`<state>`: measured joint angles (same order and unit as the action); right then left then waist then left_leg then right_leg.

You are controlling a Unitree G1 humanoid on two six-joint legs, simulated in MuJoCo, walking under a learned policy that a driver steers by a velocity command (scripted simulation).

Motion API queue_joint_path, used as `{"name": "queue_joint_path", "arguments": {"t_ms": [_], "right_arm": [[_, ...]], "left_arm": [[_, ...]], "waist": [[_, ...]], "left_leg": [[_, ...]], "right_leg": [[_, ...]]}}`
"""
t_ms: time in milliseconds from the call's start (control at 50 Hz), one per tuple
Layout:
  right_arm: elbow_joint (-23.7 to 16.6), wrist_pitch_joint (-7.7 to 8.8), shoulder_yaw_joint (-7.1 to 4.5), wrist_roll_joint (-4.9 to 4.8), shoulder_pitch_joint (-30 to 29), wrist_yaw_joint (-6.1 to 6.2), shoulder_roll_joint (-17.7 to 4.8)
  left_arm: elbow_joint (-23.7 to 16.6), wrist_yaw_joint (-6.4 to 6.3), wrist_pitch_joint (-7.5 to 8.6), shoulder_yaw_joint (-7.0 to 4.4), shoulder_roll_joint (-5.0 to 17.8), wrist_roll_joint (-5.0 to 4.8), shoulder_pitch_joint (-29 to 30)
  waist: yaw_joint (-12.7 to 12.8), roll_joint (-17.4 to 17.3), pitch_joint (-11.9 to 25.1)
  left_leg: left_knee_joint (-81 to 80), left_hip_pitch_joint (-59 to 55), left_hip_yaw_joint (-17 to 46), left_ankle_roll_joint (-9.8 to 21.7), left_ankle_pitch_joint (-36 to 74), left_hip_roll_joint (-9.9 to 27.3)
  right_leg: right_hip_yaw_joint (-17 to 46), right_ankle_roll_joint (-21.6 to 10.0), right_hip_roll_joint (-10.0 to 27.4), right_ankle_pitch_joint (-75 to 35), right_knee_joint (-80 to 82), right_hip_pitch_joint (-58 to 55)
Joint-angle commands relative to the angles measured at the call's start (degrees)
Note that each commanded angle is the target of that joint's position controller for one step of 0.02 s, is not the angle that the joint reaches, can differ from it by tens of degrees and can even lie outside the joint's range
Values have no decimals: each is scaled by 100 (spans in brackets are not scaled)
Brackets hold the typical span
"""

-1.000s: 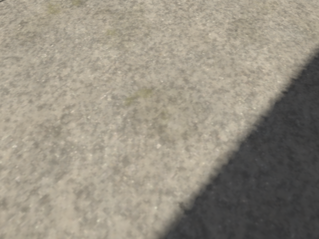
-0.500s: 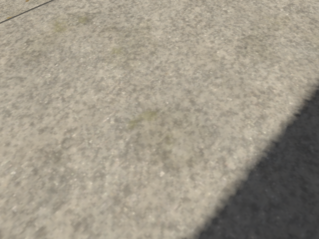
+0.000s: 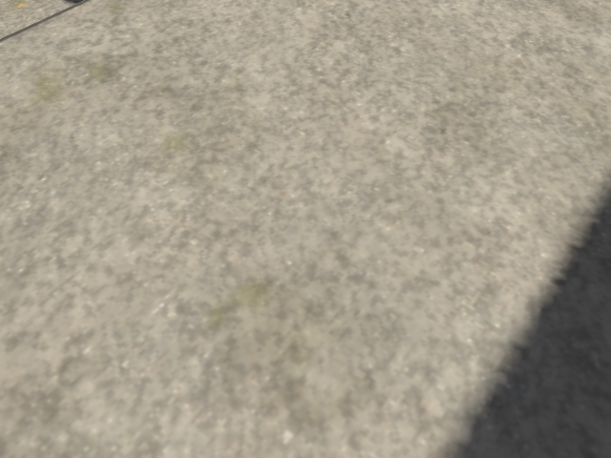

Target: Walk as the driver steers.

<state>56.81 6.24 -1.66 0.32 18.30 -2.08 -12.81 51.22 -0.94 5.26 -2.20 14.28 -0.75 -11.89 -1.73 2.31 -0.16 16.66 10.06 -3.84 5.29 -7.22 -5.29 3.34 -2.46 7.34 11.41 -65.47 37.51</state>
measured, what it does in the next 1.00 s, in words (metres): walks ahead: right foot, then left foot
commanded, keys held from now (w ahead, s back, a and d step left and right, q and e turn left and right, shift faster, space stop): w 1.00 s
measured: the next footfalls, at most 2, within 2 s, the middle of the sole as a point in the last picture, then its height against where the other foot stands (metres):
right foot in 0.30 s outside the picture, level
left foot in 0.88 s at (277, 399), level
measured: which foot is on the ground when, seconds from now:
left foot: down 0.00-0.30, up 0.32-0.86, down 0.88-1.00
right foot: up 0.00-0.28, down 0.30-0.90, up 0.92-1.00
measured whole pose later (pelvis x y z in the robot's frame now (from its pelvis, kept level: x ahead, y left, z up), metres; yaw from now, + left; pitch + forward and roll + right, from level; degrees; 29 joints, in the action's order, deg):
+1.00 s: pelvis +0.55 -0.02 -0.01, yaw +1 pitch +2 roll +0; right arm 51.3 5.7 -3.1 -0.2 8.6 -1.9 -13.9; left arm 55.9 -0.1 5.8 -2.6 14.4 -1.5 -18.2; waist 0.2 1.4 -1.5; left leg 28.0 21.5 -3.5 3.7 -8.4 -1.6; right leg 1.9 -2.5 2.1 21.7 -68.5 21.8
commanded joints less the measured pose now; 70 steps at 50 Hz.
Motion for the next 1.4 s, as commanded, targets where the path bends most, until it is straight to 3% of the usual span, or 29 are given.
{"name": "queue_joint_path", "arguments": {"t_ms": [20, 120, 220, 260, 300, 320, 340, 360, 380, 400, 440, 480, 540, 660, 760, 820, 860, 880, 900, 920, 940, 960, 980, 1000, 1040, 1100, 1220, 1320, 1400], "right_arm": [[-306, 99, -117, -5, -213, 115, -750], [-177, 8, -151, -110, 354, 212, -942], [-11, -121, -194, -149, 675, 231, -992], [-24, -181, -230, -154, 550, 241, -1078], [-119, -228, -152, -79, 361, 238, -894], [-270, -162, 0, -5, 685, 219, -460], [-222, -13, 134, -61, 1066, 179, -35], [-266, 94, -44, -223, 612, 156, -752], [-436, 143, -100, -286, 122, 154, -962], [-465, 133, -117, -215, -127, 192, -922], [-454, -9, -148, -132, -44, 213, -685], [-410, -131, -147, -133, 82, 227, -501], [-625, -181, -184, -71, -484, 249, -530], [-977, -120, -138, -94, -1703, 168, -375], [-1260, -50, -102, -151, -2383, 18, -401], [-1272, 9, -160, -157, -2151, -58, -567], [-886, 18, -371, -140, -860, -18, -929], [-618, 7, -504, -90, 239, 38, -1312], [-484, -25, -622, -7, 857, 58, -1850], [-474, -40, -479, -64, 823, 50, -1384], [-555, -25, -391, -108, 268, 56, -1100], [-693, -23, -320, -94, -258, 61, -878], [-732, -9, -261, -45, -618, 31, -693], [-720, 18, -206, 10, -762, 12, -526], [-597, 41, -215, 14, -645, -2, -555], [-451, 54, -275, 5, -353, 99, -825], [-256, -31, -262, -71, 187, 231, -900], [-1, -139, -293, -111, 658, 253, -956], [26, -234, -366, -137, 487, 291, -1100]], "left_arm": [[-241, -43, -25, -80, 266, 72, -201], [-530, 55, 48, -34, 163, 4, 897], [-805, 239, 119, -21, 268, -56, 1466], [-777, 281, 169, -82, 423, -54, 1143], [-314, 236, 198, -339, 907, -36, -460], [-135, 202, 187, -484, 1501, 71, -1459], [-40, 251, 157, -472, 1525, 69, -1741], [-83, 250, 173, -324, 999, 40, -1480], [-222, 242, 170, -244, 795, 14, -870], [-321, 262, 160, -183, 635, 45, -391], [-302, 310, 171, -114, 385, 114, -118], [-156, 305, 196, -131, 431, 104, -288], [12, 213, 177, -182, 623, 106, -604], [226, 81, 89, -181, 714, 38, -1084], [484, 37, -23, -225, 760, -8, -1453], [492, 3, -94, -281, 871, -21, -1286], [434, 5, -153, -263, 845, 6, -1053], [317, 12, -151, -181, 693, 74, -1039], [260, 88, -23, 39, -71, 97, -1739], [365, 127, 143, -13, 226, -27, -1619], [184, 145, 236, -133, 671, -177, -1068], [67, 111, 259, -146, 735, -194, -643], [35, 61, 221, -182, 683, -111, -437], [57, 26, 133, -224, 614, -47, -533], [113, 9, -18, -202, 323, -22, -768], [-75, -19, -90, -239, 360, 27, -296], [-415, 74, -33, -193, 222, 20, 901], [-701, 230, 26, -128, 223, -43, 1681], [-719, 327, 101, -202, 474, -53, 1336]], "waist": [[265, -455, -313], [-134, -468, -328], [-253, -550, -472], [-6, -657, -305], [752, -519, 666], [872, 434, 1638], [741, 1568, 2176], [782, 972, 1654], [632, 632, 958], [457, 147, 629], [138, 210, 333], [31, 206, 206], [101, 65, -40], [436, 98, -313], [581, 115, -568], [328, 231, -358], [-345, 271, 417], [-728, -112, 1208], [-443, -1582, 2046], [-529, -1577, 2370], [-443, -1262, 1394], [-269, -765, 869], [-74, -480, 443], [138, -581, 321], [283, -698, 221], [260, -548, -39], [-82, -550, -263], [-328, -544, -512], [36, -742, -246]], "left_leg": [[-1192, 561, 1222, 974, 374, 1608], [-1079, -93, 926, 704, 429, 1550], [-601, -989, 1051, 617, 394, 1934], [-181, -1139, 1076, 509, 1027, 2009], [1732, -629, 612, 224, 2437, 1471], [3965, 1214, 173, -123, 943, 840], [5315, 2829, 636, -280, -2453, 107], [5935, 3411, 1137, -148, -2321, 480], [5877, 3554, 952, -61, -1725, 801], [5612, 3266, 837, -80, -1202, 1055], [5084, 2663, 826, -135, -683, 1335], [4857, 2550, 727, -214, -495, 1343], [4141, 3126, 701, -360, 136, 1383], [2228, 3051, 459, -406, 1381, 1157], [1526, 3230, 445, -250, 1008, 1044], [1299, 2557, 294, -40, 413, 846], [1188, 676, -24, 202, 367, 443], [1368, -1146, 781, 521, 479, 1153], [912, -3328, 3510, 1484, -292, 2613], [107, -3450, 4721, 1590, -816, 2815], [39, -2664, 3833, 1244, -828, 2617], [-75, -1719, 2978, 1020, -454, 2382], [-275, -840, 2401, 886, 13, 2136], [-456, -331, 1988, 762, 237, 1911], [-743, 129, 1624, 814, 481, 1775], [-974, 127, 1327, 892, 855, 1781], [-1056, -314, 837, 621, 862, 1590], [-757, -1165, 841, 613, 891, 1882], [-27, -1537, 827, 431, 2339, 2051]], "right_leg": [[8, 165, 245, -877, 770, 186], [-250, 229, -60, -1763, 2661, 5], [-261, 53, -206, -1086, 3432, -12], [-380, -116, -362, -669, 3659, -598], [-450, -449, -515, -675, 3741, -2797], [1411, -1102, 873, -500, 3733, -5014], [3670, -1621, 1616, 376, 4630, -6097], [3443, -1357, 1439, 677, 4810, -5685], [2561, -1140, 1286, 184, 4896, -4841], [1929, -1042, 1044, -399, 5072, -4043], [1160, -942, 652, -901, 5448, -3162], [752, -1010, 510, -1387, 5637, -2901], [469, -1054, 516, -1909, 5777, -3022], [32, -860, 360, -1524, 5951, -3276], [61, -835, 701, -1582, 5646, -4145], [29, -703, 807, -2588, 5142, -4396], [-267, -497, 438, -4183, 3685, -4088], [-478, -301, 119, -3161, 2078, -2958], [-515, 129, -956, 216, -239, -560], [344, 76, -1022, 2041, -1171, 197], [350, -37, -657, 1753, -1399, 687], [172, -84, -311, 1184, -1143, 552], [69, -65, -103, 799, -725, 278], [111, -75, 71, 542, -398, -117], [42, -34, 131, 340, -86, -466], [1, 115, 195, -294, 627, 36], [-210, 188, -24, -1767, 2562, 195], [-302, 107, -192, -1463, 3341, 359], [-481, -195, -468, -709, 3676, -525]]}}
